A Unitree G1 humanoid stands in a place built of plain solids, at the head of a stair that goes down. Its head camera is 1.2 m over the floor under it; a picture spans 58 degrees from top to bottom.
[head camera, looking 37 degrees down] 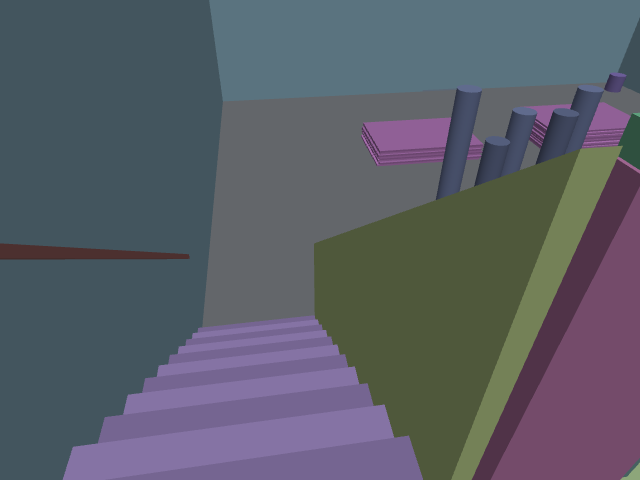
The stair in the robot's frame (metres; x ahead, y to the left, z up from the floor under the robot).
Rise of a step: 0.20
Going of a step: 0.24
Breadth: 1.20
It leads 8 degrees to the left of straight ahead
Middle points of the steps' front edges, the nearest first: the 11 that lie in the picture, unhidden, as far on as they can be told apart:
0.68 0.30 -0.20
0.92 0.33 -0.40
1.16 0.37 -0.59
1.40 0.40 -0.79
1.64 0.44 -0.99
1.88 0.47 -1.19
2.12 0.51 -1.39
2.36 0.54 -1.58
2.60 0.58 -1.78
2.84 0.61 -1.98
3.08 0.65 -2.18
